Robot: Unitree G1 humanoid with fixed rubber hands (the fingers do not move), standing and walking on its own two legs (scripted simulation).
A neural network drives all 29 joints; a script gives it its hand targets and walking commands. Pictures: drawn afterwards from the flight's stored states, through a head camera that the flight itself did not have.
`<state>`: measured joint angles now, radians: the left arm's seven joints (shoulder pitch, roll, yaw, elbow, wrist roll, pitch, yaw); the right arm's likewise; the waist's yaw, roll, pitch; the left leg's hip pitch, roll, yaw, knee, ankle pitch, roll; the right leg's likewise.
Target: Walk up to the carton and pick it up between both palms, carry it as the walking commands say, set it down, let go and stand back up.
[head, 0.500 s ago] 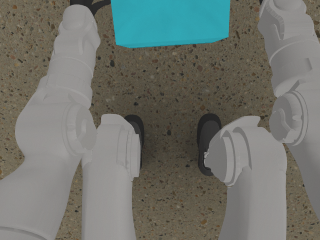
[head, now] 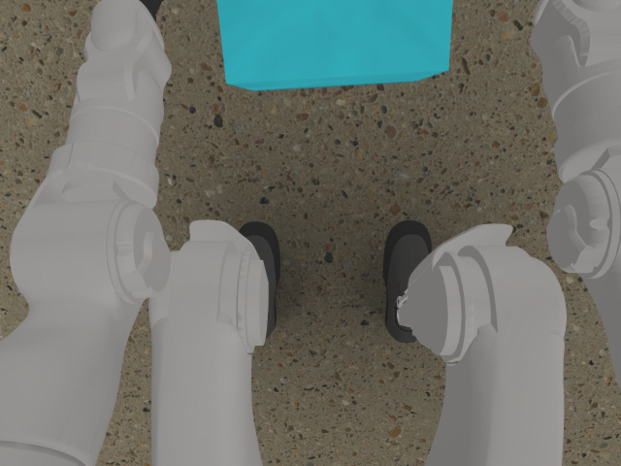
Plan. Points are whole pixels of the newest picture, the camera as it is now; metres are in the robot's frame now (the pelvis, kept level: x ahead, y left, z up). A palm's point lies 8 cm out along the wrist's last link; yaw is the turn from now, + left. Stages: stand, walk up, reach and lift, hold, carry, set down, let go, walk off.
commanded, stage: set down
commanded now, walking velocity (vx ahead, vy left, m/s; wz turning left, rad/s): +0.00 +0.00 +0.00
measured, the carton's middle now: out of the picture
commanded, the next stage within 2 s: let go in 1.38 s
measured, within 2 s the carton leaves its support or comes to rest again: neither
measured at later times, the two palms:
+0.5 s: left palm out of the picture +0.54 +0.21 -0.06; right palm out of the picture +0.58 -0.20 -0.05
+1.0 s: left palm out of the picture +0.53 +0.21 +0.10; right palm out of the picture +0.57 -0.21 +0.10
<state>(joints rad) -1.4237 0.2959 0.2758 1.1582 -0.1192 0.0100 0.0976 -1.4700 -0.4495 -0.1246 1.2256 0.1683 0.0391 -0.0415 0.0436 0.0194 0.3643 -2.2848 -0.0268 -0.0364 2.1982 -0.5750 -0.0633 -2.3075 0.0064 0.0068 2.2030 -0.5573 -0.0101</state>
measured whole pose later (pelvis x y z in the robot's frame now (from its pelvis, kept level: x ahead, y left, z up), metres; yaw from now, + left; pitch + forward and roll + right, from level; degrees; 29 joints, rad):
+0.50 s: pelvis +0.00 +0.01 +0.07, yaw +0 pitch +35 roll +0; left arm -1.33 0.33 0.18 0.78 -0.22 0.20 0.18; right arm -1.46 -0.50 -0.12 0.92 0.19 0.20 -0.03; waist 0.04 0.02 0.38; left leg -2.04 -0.03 -0.03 1.98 -0.56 -0.04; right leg -2.04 -0.01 0.00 1.98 -0.55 -0.01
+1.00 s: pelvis +0.03 +0.00 +0.20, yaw +0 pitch +52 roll +0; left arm -1.03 0.27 0.22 0.76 -0.16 0.18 0.11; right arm -1.18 -0.43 -0.12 0.93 0.08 0.17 0.06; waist 0.04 0.02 -0.17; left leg -1.93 -0.02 -0.03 1.45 -0.44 -0.03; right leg -1.93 -0.01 0.00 1.45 -0.43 -0.01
